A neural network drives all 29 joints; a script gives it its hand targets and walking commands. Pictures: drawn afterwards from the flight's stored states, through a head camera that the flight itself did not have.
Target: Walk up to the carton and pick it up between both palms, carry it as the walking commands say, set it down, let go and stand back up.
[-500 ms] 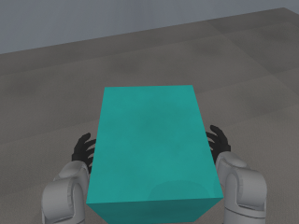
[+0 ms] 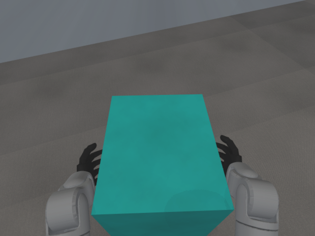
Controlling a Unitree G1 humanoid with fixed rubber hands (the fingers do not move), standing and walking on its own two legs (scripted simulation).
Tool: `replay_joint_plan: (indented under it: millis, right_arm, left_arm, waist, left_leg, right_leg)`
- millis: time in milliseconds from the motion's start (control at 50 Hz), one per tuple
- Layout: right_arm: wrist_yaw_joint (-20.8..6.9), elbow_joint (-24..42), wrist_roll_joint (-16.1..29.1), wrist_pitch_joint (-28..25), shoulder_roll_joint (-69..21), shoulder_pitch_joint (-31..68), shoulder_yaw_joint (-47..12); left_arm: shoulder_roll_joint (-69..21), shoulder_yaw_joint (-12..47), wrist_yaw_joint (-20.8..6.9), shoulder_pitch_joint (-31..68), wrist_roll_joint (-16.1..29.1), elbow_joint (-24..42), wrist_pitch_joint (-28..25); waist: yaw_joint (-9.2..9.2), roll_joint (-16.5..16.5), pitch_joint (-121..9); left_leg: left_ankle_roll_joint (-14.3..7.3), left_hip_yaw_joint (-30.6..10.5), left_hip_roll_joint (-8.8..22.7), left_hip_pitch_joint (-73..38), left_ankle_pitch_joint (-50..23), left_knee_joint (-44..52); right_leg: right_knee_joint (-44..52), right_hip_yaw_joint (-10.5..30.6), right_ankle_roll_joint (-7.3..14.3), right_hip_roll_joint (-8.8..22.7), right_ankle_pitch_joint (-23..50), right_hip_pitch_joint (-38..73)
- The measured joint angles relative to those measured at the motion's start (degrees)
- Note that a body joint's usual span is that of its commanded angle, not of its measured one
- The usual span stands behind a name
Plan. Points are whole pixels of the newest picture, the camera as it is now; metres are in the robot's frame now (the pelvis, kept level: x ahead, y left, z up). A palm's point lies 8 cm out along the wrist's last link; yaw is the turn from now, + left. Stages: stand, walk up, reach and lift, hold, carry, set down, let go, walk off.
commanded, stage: carry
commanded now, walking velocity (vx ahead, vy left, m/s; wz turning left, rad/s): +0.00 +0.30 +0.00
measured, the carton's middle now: (159, 168) +0.29 +0.00 +0.01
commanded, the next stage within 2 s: none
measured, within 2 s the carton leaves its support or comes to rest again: neither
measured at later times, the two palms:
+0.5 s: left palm out of the picture +0.17 +0.34 +0.07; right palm (149, 206) +0.18 +0.02 +0.06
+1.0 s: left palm out of the picture +0.09 +0.54 +0.06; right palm out of the picture +0.11 +0.21 +0.07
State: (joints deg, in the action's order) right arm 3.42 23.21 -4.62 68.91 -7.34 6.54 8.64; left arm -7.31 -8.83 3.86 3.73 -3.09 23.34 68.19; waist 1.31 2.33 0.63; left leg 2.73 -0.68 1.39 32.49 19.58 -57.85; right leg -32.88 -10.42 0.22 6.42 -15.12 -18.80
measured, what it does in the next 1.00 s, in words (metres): steps to the left: left foot, then right foot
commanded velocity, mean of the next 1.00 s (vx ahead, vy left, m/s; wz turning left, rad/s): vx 0.00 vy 0.27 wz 0.00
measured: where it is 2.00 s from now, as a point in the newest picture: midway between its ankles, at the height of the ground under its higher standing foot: outside the picture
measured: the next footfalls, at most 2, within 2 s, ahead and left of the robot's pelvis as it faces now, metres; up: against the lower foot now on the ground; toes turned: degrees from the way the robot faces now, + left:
left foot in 0.16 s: +0.05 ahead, +0.24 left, +0.00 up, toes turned +6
right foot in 0.44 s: -0.03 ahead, +0.08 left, +0.00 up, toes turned -13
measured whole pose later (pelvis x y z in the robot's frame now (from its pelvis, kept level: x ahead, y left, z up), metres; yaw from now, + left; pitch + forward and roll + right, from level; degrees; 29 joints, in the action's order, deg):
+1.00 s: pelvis -0.16 +0.36 -0.01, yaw -2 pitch +2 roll +1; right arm 3.1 23.3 -4.8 67.3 -7.6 8.2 7.1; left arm -7.3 -11.4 4.2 5.0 -2.2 26.8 69.2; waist -2.7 -1.7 1.0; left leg -4.5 9.5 -0.4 24.5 9.2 -31.4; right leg -45.8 -10.1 -0.3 2.1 -28.1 -22.1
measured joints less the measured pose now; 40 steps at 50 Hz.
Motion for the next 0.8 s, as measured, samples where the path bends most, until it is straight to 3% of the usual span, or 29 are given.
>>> replay_joint_plan:
  millis: [60, 120, 180, 240, 300, 360, 440, 460, 500, 540, 580, 680, 720, 760, 800]
  right_arm:
    - [0.11, 1.49, 0.55, 0.15, -0.05, 0.65, 0.30]
    - [0.08, 2.33, 1.19, -0.24, -0.11, 1.23, 0.69]
    - [-0.02, 1.51, 1.60, -1.35, -0.24, 1.75, 0.50]
    - [-0.01, -0.43, 1.10, -1.92, -0.25, 1.67, -0.98]
    - [-0.03, 0.07, 0.70, -1.54, -0.20, 0.97, -1.54]
    - [-0.17, 0.77, 0.44, -1.43, -0.22, 1.23, -1.47]
    - [-0.29, 0.50, -0.13, -1.59, -0.27, 2.18, -1.11]
    - [-0.35, -0.04, -0.20, -1.64, -0.25, 2.13, -0.62]
    - [-0.32, -0.92, -0.48, -1.55, -0.14, 0.91, -0.35]
    - [0.00, -1.03, -0.42, -0.80, -0.06, 0.23, -0.31]
    - [0.12, -0.32, -0.13, -0.28, -0.01, 0.05, -0.23]
    - [0.16, 2.30, 0.84, -0.12, -0.06, 0.69, 0.49]
    - [0.09, 2.77, 1.25, -0.22, -0.10, 1.09, 0.89]
    - [-0.05, 2.16, 1.57, -1.00, -0.18, 1.44, 0.91]
    - [-0.06, 0.37, 1.35, -1.81, -0.24, 1.49, -0.11]
  left_arm:
    - [0.00, 0.23, -0.07, 0.21, -0.07, 1.72, -0.07]
    - [-0.01, 0.35, -0.13, 0.81, -0.43, 3.17, 0.06]
    - [0.05, -0.29, -0.23, 1.52, -0.88, 4.04, 0.55]
    - [0.05, -1.73, -0.16, 0.84, -0.50, 4.12, 1.20]
    - [0.09, -1.83, 0.16, 0.26, 0.22, 4.31, 1.46]
    - [0.09, -1.90, 0.39, 0.56, 0.74, 4.51, 1.16]
    - [0.01, -2.34, 0.36, 1.51, 1.17, 3.34, 0.28]
    - [-0.01, -1.99, 0.33, 1.59, 1.03, 2.11, -0.28]
    - [0.01, -1.47, 0.00, 1.50, 0.60, -0.16, -0.35]
    - [0.01, -0.89, -0.11, 0.81, 0.29, -1.05, -0.29]
    - [-0.01, -0.41, -0.15, 0.17, 0.16, -0.41, -0.25]
    - [-0.01, 0.31, -0.22, 0.67, -0.16, 2.31, -0.15]
    - [-0.03, 0.50, -0.24, 1.10, -0.49, 3.12, 0.08]
    - [0.01, 0.19, -0.27, 1.67, -0.89, 3.63, 0.40]
    - [0.02, -0.98, -0.28, 1.44, -0.85, 3.71, 0.98]
  waist:
    - [0.66, -1.07, 0.27]
    - [1.09, -2.71, 0.10]
    - [1.03, -5.44, 0.29]
    - [-0.89, -5.20, 0.91]
    - [-2.83, -4.54, 1.23]
    - [-3.79, -4.41, 1.23]
    - [-3.92, -2.67, 0.25]
    - [-3.43, -0.70, 0.23]
    - [-2.38, 0.04, -0.19]
    - [-1.42, 0.18, 0.04]
    - [-0.54, 0.18, 0.36]
    - [0.83, -1.76, 0.60]
    - [1.17, -2.86, 0.33]
    - [1.29, -4.78, 0.37]
    - [0.04, -6.28, 0.70]
  left_leg:
    - [1.09, -0.08, 2.50, -3.34, 1.57, 7.66]
    - [1.03, 1.78, 2.88, -9.00, 0.78, 19.22]
    - [-0.13, 4.82, 0.95, -12.91, -8.50, 28.29]
    - [-2.04, 5.74, 1.82, -11.29, -7.57, 26.18]
    - [-3.44, 6.47, 2.04, -10.50, -7.99, 26.59]
    - [-5.15, 7.79, 0.50, -9.63, -8.95, 26.74]
    - [-7.41, 10.16, -1.94, -7.54, -8.72, 24.37]
    - [-6.98, 9.65, -1.54, -6.78, -6.83, 22.51]
    - [-4.62, 7.04, -2.53, -3.24, 0.11, 12.72]
    - [-2.66, 3.46, -2.76, -0.47, 0.52, 2.94]
    - [-0.90, 1.11, -1.09, 0.22, -0.54, 0.07]
    - [0.94, 0.59, 3.16, -5.20, 1.67, 12.55]
    - [0.65, 2.07, 3.25, -9.45, -0.36, 21.05]
    - [-0.24, 4.17, 1.77, -12.19, -7.37, 27.51]
    - [-1.59, 5.60, 0.90, -11.34, -8.69, 26.47]
  right_leg:
    - [0.34, 0.90, -2.01, 2.67, 1.41, -1.06]
    - [0.37, 2.11, -4.66, 5.62, 2.73, -2.42]
    - [-2.20, 4.17, -6.39, 8.57, 1.61, -4.50]
    - [-16.44, 5.31, -4.62, 4.10, -13.87, -8.78]
    - [-24.11, 3.27, -3.32, -0.31, -15.65, -10.19]
    - [-19.38, 0.99, -2.23, -2.85, -13.75, -7.41]
    - [-2.96, -0.78, 0.39, -4.21, -5.51, 0.02]
    - [-2.53, -1.25, 1.63, -4.61, -4.02, 0.15]
    - [-2.33, -1.40, 2.44, -3.34, -2.70, -0.15]
    - [-0.95, -1.14, 1.63, -1.99, -1.34, 0.33]
    - [0.27, -0.83, 0.43, -0.77, 0.09, 0.43]
    - [0.41, 0.52, -3.15, 3.69, 2.37, -1.49]
    - [0.10, 1.34, -5.00, 5.74, 3.18, -2.54]
    - [-1.47, 2.80, -6.47, 8.12, 3.23, -3.94]
    - [-7.64, 4.62, -5.57, 7.15, -5.92, -6.31]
